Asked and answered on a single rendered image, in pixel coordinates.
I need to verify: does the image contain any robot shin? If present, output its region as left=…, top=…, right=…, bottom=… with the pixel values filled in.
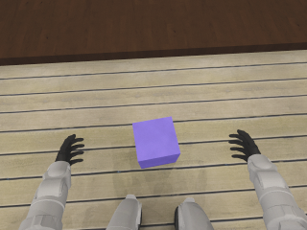
left=126, top=195, right=139, bottom=230
left=178, top=197, right=195, bottom=230

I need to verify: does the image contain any robot left hand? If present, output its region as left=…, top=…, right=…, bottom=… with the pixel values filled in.
left=55, top=134, right=84, bottom=166

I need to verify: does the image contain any robot right hand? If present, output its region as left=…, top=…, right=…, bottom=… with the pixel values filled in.
left=228, top=129, right=261, bottom=162

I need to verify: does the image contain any robot right shin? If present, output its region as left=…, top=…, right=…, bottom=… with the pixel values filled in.
left=178, top=197, right=195, bottom=230

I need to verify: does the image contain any robot left forearm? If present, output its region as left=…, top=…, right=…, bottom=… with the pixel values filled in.
left=18, top=161, right=72, bottom=230

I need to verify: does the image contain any robot left shin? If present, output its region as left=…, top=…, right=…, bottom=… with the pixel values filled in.
left=126, top=195, right=139, bottom=230

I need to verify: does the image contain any robot right forearm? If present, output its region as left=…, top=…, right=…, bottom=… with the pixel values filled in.
left=248, top=153, right=307, bottom=230

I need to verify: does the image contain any carton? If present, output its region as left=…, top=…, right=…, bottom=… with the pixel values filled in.
left=132, top=116, right=180, bottom=169

